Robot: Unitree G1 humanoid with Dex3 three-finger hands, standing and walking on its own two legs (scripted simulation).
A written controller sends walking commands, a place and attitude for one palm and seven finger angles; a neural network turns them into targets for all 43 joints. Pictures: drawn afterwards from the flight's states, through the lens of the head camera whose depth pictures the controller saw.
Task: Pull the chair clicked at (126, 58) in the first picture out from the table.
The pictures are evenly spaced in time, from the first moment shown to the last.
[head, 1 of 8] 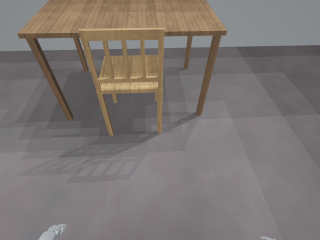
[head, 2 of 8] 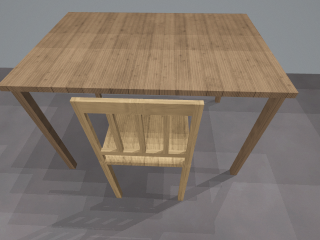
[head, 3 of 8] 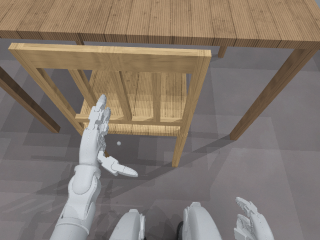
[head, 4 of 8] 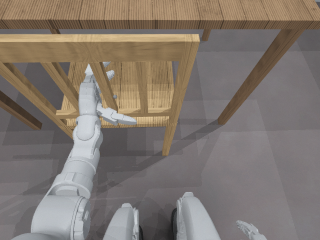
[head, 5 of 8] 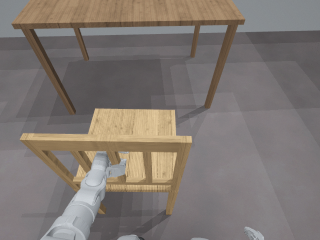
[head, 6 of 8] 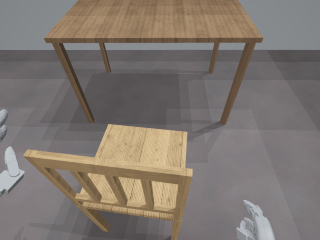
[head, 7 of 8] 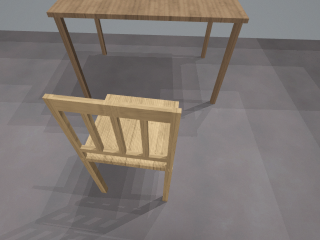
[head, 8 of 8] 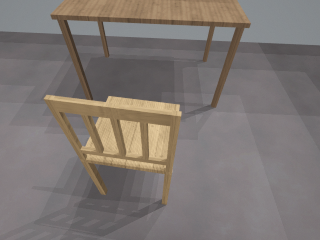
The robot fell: no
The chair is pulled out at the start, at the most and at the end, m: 0.00 0.65 0.65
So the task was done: yes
